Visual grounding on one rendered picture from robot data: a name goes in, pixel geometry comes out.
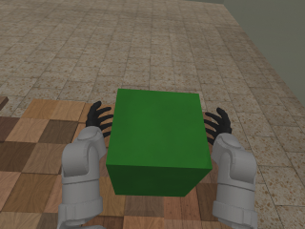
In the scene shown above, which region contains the left robot hand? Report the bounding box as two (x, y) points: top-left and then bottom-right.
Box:
(86, 100), (113, 138)

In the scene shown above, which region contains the robot right forearm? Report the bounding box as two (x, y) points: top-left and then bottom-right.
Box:
(211, 133), (258, 229)

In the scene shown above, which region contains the right robot hand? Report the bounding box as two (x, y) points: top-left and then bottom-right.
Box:
(203, 107), (233, 145)

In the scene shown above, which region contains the robot left forearm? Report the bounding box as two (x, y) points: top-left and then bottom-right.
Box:
(56, 126), (107, 229)

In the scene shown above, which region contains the carton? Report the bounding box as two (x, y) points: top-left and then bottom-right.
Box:
(106, 88), (213, 198)

